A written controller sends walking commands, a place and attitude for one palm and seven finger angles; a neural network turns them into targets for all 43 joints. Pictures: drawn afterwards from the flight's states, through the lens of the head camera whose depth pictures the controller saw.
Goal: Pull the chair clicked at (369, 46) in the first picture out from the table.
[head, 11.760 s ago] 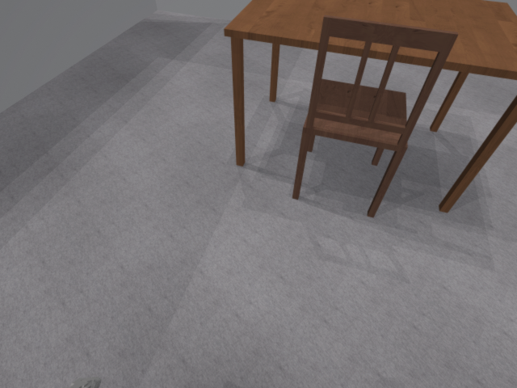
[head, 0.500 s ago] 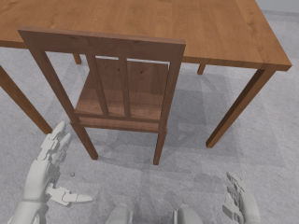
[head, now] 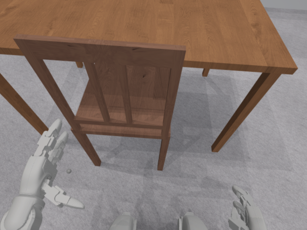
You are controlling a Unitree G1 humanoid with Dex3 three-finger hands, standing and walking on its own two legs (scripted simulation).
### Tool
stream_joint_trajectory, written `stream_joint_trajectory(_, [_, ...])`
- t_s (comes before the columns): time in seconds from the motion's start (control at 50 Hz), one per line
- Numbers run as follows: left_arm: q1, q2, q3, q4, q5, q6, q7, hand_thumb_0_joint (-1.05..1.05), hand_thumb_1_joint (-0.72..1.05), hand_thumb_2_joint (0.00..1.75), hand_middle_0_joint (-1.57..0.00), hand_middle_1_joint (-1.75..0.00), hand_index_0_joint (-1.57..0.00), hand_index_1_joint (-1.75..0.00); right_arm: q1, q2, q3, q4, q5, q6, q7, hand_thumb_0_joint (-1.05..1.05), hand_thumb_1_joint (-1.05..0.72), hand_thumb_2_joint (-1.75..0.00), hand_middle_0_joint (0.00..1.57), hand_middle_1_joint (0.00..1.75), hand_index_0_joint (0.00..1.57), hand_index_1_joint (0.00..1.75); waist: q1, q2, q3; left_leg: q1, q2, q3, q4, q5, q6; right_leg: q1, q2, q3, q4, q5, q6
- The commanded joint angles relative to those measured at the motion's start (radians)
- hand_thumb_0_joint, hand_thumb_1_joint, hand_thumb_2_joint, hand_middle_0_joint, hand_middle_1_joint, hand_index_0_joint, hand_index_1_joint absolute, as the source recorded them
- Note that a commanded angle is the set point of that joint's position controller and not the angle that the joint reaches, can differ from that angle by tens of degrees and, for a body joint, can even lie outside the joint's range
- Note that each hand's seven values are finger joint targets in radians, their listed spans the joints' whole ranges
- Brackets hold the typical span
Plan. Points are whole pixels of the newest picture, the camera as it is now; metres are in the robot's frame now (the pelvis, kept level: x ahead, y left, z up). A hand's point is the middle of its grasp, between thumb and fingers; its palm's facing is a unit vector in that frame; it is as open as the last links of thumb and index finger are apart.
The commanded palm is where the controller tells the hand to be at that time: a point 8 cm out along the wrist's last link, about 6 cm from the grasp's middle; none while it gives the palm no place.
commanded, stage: raise the hand toward the chair's back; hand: left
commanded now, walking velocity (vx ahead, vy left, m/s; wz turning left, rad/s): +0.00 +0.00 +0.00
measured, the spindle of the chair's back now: (99, 96) +0.50 +0.20 +0.00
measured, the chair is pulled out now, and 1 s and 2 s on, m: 0.00 0.00 0.00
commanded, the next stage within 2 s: aim the fingers beside a spindle in 0.40 s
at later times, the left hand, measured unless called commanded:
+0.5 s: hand (72, 173) +0.24 +0.20 +0.04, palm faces +0.00 -1.00 -0.06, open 16.9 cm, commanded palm +0.22 +0.25 +0.05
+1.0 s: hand (85, 159) +0.28 +0.18 +0.03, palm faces -0.02 -1.00 -0.06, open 16.9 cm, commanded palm +0.26 +0.24 +0.03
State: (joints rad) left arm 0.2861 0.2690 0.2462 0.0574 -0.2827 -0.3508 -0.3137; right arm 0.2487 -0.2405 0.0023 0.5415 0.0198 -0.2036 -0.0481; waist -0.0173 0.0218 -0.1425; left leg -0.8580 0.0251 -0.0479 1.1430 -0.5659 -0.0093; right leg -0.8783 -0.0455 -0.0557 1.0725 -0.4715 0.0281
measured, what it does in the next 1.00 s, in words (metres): stands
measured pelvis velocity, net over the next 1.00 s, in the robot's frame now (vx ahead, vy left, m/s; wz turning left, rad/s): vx -0.01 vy -0.01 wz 0.00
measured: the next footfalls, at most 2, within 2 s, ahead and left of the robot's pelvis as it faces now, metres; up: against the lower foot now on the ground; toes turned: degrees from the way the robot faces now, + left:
none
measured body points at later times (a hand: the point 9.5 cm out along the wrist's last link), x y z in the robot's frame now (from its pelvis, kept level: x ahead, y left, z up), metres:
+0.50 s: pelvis +0.00 -0.01 +0.00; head +0.07 +0.00 +0.44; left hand +0.23 +0.25 +0.05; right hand +0.18 -0.24 -0.08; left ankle -0.01 +0.12 -0.66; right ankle +0.03 -0.14 -0.66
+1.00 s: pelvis -0.01 -0.01 -0.01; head +0.08 +0.00 +0.43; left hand +0.27 +0.24 +0.03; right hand +0.16 -0.25 -0.10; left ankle -0.01 +0.12 -0.66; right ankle +0.03 -0.14 -0.66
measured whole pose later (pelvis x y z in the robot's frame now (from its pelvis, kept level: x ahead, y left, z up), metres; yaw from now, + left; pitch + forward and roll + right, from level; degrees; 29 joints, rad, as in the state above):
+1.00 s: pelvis -0.01 -0.01 -0.01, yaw +0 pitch +18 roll -2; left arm 0.10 0.25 0.21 0.20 -0.24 -0.39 -0.27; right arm 0.24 -0.24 0.01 0.55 0.01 -0.19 -0.04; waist -0.03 0.02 -0.15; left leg -0.94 0.02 -0.04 1.19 -0.57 -0.02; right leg -0.97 -0.05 -0.04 1.13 -0.48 0.02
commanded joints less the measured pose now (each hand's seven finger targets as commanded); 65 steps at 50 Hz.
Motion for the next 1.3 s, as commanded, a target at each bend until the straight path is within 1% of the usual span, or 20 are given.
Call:
stream_joint_trajectory(0.0, [-0.035, 0.122, 0.072, -0.186, -0.023, -0.079, 0.002, 0.00, -0.50, 0.30, -0.06, -0.08, -0.06, -0.08, -0.030, -0.136, -0.062, -0.154, 0.009, -0.064, -0.011, 0.00, -0.90, -0.90, 0.20, 0.30, 0.20, 0.30, 0.005, 0.016, -0.233, 0.112, -0.033, 0.025, -0.189, 0.353, 0.011, 0.214, 0.041, -0.026, -0.125, 0.225, -0.042])
stream_joint_trajectory(0.06, [-0.047, 0.136, 0.075, -0.205, -0.017, -0.095, 0.008, 0.00, -0.50, 0.30, -0.06, -0.08, -0.06, -0.08, -0.031, -0.137, -0.063, -0.152, 0.008, -0.066, -0.010, 0.00, -0.90, -0.90, 0.20, 0.30, 0.20, 0.30, 0.005, 0.043, -0.244, 0.121, -0.033, 0.027, -0.187, 0.360, 0.012, 0.215, 0.039, -0.021, -0.123, 0.231, -0.044])
stream_joint_trajectory(0.32, [-0.054, 0.135, 0.077, -0.159, -0.020, -0.105, 0.002, 0.00, -0.50, 0.30, -0.06, -0.08, -0.06, -0.08, -0.039, -0.135, -0.061, -0.146, 0.009, -0.059, -0.014, 0.00, -0.90, -0.90, 0.20, 0.30, 0.20, 0.30, -0.005, 0.003, -0.221, 0.087, -0.035, 0.032, -0.175, 0.316, 0.020, 0.216, 0.038, -0.005, -0.137, 0.204, -0.040])
stream_joint_trajectory(0.38, [-0.077, 0.130, 0.065, -0.188, -0.021, -0.110, -0.004, 0.00, -0.50, 0.30, -0.06, -0.08, -0.06, -0.08, -0.037, -0.135, -0.060, -0.149, 0.011, -0.062, -0.014, 0.00, -0.90, -0.90, 0.20, 0.30, 0.20, 0.30, -0.006, 0.039, -0.231, 0.103, -0.036, 0.034, -0.175, 0.311, 0.019, 0.207, 0.036, -0.003, -0.137, 0.199, -0.040])
stream_joint_trajectory(0.42, [-0.069, 0.147, 0.079, -0.179, -0.017, -0.105, -0.003, 0.00, -0.50, 0.30, -0.06, -0.08, -0.06, -0.08, -0.038, -0.135, -0.059, -0.147, 0.008, -0.060, -0.014, 0.00, -0.90, -0.90, 0.20, 0.30, 0.20, 0.30, -0.004, 0.024, -0.231, 0.097, -0.035, 0.031, -0.175, 0.314, 0.020, 0.215, 0.037, -0.005, -0.135, 0.199, -0.041])
stream_joint_trajectory(0.56, [-0.127, 0.116, 0.045, -0.156, -0.013, -0.108, -0.002, 0.00, -0.50, 0.30, -0.06, -0.08, -0.06, -0.08, -0.035, -0.137, -0.057, -0.138, 0.007, -0.066, -0.015, 0.00, -0.90, -0.90, 0.20, 0.30, 0.20, 0.30, -0.019, 0.020, -0.217, 0.089, -0.034, 0.026, -0.162, 0.301, 0.018, 0.172, 0.035, -0.009, -0.124, 0.185, -0.040])
stream_joint_trajectory(0.62, [-0.152, 0.132, 0.051, -0.142, -0.005, -0.113, 0.001, 0.00, -0.50, 0.30, -0.06, -0.08, -0.06, -0.08, -0.032, -0.143, -0.058, -0.135, 0.005, -0.069, -0.016, 0.00, -0.90, -0.90, 0.20, 0.30, 0.20, 0.30, -0.015, 0.015, -0.231, 0.080, -0.033, 0.024, -0.154, 0.300, 0.018, 0.167, 0.035, -0.005, -0.114, 0.178, -0.043])
stream_joint_trajectory(0.68, [-0.179, 0.106, 0.015, -0.153, 0.003, -0.110, 0.009, 0.00, -0.50, 0.30, -0.06, -0.08, -0.06, -0.08, -0.030, -0.142, -0.056, -0.142, 0.004, -0.068, -0.012, 0.00, -0.90, -0.90, 0.20, 0.30, 0.20, 0.30, -0.017, 0.043, -0.245, 0.093, -0.033, 0.024, -0.156, 0.317, 0.016, 0.153, 0.031, -0.011, -0.102, 0.194, -0.044])
stream_joint_trajectory(0.78, [-0.194, 0.133, 0.053, -0.121, 0.012, -0.110, 0.036, 0.00, -0.50, 0.30, -0.06, -0.08, -0.06, -0.08, -0.030, -0.142, -0.058, -0.140, 0.002, -0.055, -0.009, 0.00, -0.90, -0.90, 0.20, 0.30, 0.20, 0.30, -0.001, 0.033, -0.266, 0.075, -0.033, 0.026, -0.154, 0.313, 0.013, 0.160, 0.031, -0.009, -0.091, 0.187, -0.046])
stream_joint_trajectory(0.82, [-0.207, 0.128, 0.046, -0.098, 0.018, -0.109, 0.044, 0.00, -0.50, 0.30, -0.06, -0.08, -0.06, -0.08, -0.030, -0.144, -0.057, -0.142, 0.000, -0.048, -0.006, 0.00, -0.90, -0.90, 0.20, 0.30, 0.20, 0.30, -0.005, 0.016, -0.260, 0.059, -0.033, 0.025, -0.152, 0.299, 0.015, 0.153, 0.033, -0.009, -0.090, 0.171, -0.045])
stream_joint_trajectory(0.86, [-0.278, 0.114, 0.024, -0.095, 0.025, -0.113, 0.048, 0.00, -0.50, 0.30, -0.06, -0.08, -0.06, -0.08, -0.029, -0.145, -0.055, -0.135, -0.001, -0.045, -0.006, 0.00, -0.90, -0.90, 0.20, 0.30, 0.20, 0.30, -0.017, 0.035, -0.263, 0.056, -0.032, 0.024, -0.145, 0.293, 0.014, 0.131, 0.030, -0.008, -0.081, 0.168, -0.045])
stream_joint_trajectory(0.94, [-0.312, 0.124, 0.035, -0.043, 0.026, -0.115, 0.046, 0.00, -0.50, 0.30, -0.06, -0.08, -0.06, -0.08, -0.022, -0.149, -0.056, -0.131, -0.002, -0.036, -0.006, 0.00, -0.90, -0.90, 0.20, 0.30, 0.20, 0.30, -0.018, 0.007, -0.282, 0.040, -0.033, 0.027, -0.138, 0.284, 0.017, 0.138, 0.032, -0.001, -0.079, 0.166, -0.045])
stream_joint_trajectory(0.96, [-0.348, 0.141, 0.045, -0.040, 0.028, -0.120, 0.046, 0.00, -0.50, 0.30, -0.06, -0.08, -0.06, -0.08, -0.021, -0.151, -0.058, -0.124, 0.000, -0.035, -0.007, 0.00, -0.90, -0.90, 0.20, 0.30, 0.20, 0.30, -0.020, 0.014, -0.287, 0.038, -0.031, 0.028, -0.133, 0.281, 0.016, 0.135, 0.031, 0.003, -0.076, 0.165, -0.045])
stream_joint_trajectory(1.0, [-0.369, 0.125, 0.030, -0.021, 0.030, -0.119, 0.043, 0.00, -0.50, 0.30, -0.06, -0.08, -0.06, -0.08, -0.021, -0.150, -0.057, -0.121, 0.000, -0.033, -0.007, 0.00, -0.90, -0.90, 0.20, 0.30, 0.20, 0.30, -0.021, 0.034, -0.287, 0.042, -0.032, 0.028, -0.134, 0.272, 0.015, 0.118, 0.030, 0.001, -0.075, 0.153, -0.046])
stream_joint_trajectory(1.06, [-0.399, 0.126, 0.032, 0.007, 0.029, -0.116, 0.042, 0.00, -0.50, 0.30, -0.06, -0.08, -0.06, -0.08, -0.015, -0.152, -0.058, -0.116, -0.002, -0.030, -0.007, 0.00, -0.90, -0.90, 0.20, 0.30, 0.20, 0.30, -0.022, 0.008, -0.313, 0.038, -0.032, 0.029, -0.124, 0.299, 0.018, 0.134, 0.029, 0.005, -0.066, 0.190, -0.045])
stream_joint_trajectory(1.1, [-0.428, 0.120, 0.026, 0.014, 0.032, -0.118, 0.043, 0.00, -0.50, 0.30, -0.06, -0.08, -0.06, -0.08, -0.013, -0.151, -0.058, -0.111, -0.004, -0.027, -0.006, 0.00, -0.90, -0.90, 0.20, 0.30, 0.20, 0.30, -0.019, 0.031, -0.322, 0.043, -0.032, 0.028, -0.122, 0.318, 0.015, 0.128, 0.028, 0.002, -0.054, 0.208, -0.047])
stream_joint_trajectory(1.18, [-0.452, 0.136, 0.051, 0.062, 0.036, -0.118, 0.048, 0.00, -0.50, 0.30, -0.06, -0.08, -0.06, -0.08, -0.006, -0.152, -0.061, -0.105, -0.004, -0.015, -0.003, 0.00, -0.90, -0.90, 0.20, 0.30, 0.20, 0.30, -0.021, -0.008, -0.333, 0.019, -0.031, 0.033, -0.109, 0.316, 0.018, 0.136, 0.029, 0.008, -0.049, 0.219, -0.043])
stream_joint_trajectory(1.22, [-0.455, 0.152, 0.061, 0.055, 0.038, -0.126, 0.050, 0.00, -0.50, 0.30, -0.06, -0.08, -0.06, -0.08, -0.007, -0.152, -0.060, -0.107, -0.007, -0.012, -0.001, 0.00, -0.90, -0.90, 0.20, 0.30, 0.20, 0.30, -0.011, 0.019, -0.351, 0.023, -0.032, 0.034, -0.107, 0.340, 0.017, 0.147, 0.027, 0.010, -0.041, 0.239, -0.047])
stream_joint_trajectory(1.26, [-0.432, 0.155, 0.077, 0.072, 0.033, -0.128, 0.049, 0.00, -0.50, 0.30, -0.06, -0.08, -0.06, -0.08, -0.003, -0.151, -0.064, -0.105, -0.005, -0.006, 0.002, 0.00, -0.90, -0.90, 0.20, 0.30, 0.20, 0.30, -0.009, -0.008, -0.358, 0.020, -0.030, 0.038, -0.104, 0.351, 0.016, 0.161, 0.027, 0.012, -0.042, 0.262, -0.044])
stream_joint_trajectory(1.28, [-0.443, 0.133, 0.056, 0.066, 0.031, -0.131, 0.046, 0.00, -0.50, 0.30, -0.06, -0.08, -0.06, -0.08, -0.006, -0.148, -0.063, -0.108, -0.005, -0.005, 0.004, 0.00, -0.90, -0.90, 0.20, 0.30, 0.20, 0.30, -0.016, 0.001, -0.361, 0.016, -0.033, 0.043, -0.099, 0.348, 0.019, 0.161, 0.026, 0.017, -0.043, 0.268, -0.042])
